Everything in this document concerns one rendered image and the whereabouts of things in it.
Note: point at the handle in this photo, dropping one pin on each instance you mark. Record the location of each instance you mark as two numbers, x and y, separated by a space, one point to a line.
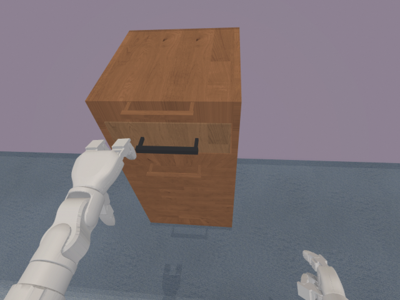
162 115
173 175
167 149

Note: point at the cabinet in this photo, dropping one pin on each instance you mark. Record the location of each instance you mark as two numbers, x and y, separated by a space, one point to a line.
177 70

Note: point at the robot left forearm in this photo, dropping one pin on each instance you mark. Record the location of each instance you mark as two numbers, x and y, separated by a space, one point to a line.
52 266

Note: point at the left robot hand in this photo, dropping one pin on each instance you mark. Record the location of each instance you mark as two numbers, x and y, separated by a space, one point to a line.
98 168

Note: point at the right robot hand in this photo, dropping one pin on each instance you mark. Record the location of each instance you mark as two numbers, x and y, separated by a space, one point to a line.
326 282

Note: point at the drawer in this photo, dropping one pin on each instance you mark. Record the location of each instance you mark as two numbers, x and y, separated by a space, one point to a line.
213 137

